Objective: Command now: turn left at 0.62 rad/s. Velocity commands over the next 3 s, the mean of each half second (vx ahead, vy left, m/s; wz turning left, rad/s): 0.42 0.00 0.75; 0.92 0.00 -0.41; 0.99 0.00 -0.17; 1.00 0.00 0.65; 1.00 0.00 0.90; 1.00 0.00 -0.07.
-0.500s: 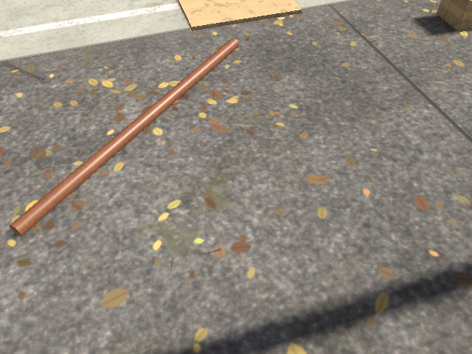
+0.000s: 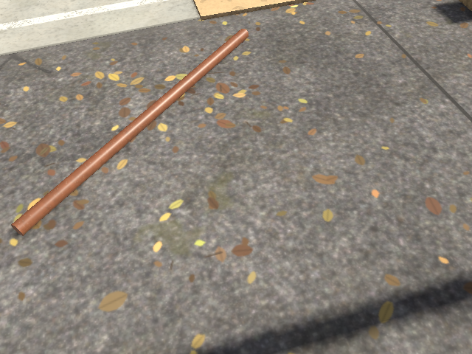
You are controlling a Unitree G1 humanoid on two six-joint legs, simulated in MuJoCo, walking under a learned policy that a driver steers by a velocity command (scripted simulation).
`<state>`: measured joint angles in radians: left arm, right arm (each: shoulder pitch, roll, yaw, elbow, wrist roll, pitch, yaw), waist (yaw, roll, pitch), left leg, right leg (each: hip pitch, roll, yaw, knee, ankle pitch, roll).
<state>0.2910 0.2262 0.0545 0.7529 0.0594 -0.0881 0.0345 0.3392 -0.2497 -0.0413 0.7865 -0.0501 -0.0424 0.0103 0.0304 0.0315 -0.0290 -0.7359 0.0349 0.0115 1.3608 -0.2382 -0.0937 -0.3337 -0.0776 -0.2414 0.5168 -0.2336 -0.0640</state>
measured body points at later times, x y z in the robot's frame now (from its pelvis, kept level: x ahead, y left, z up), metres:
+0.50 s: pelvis +0.12 +0.13 -0.03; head +0.12 +0.14 +0.42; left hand +0.14 +0.42 -0.13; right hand +0.23 -0.12 -0.15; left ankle -0.03 +0.16 -0.74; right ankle +0.27 +0.05 -0.69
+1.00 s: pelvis +0.52 +0.24 -0.16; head +0.55 +0.26 +0.29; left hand +0.41 +0.49 -0.30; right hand +0.75 +0.05 -0.25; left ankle +0.63 +0.43 -0.83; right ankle +0.45 +0.18 -0.88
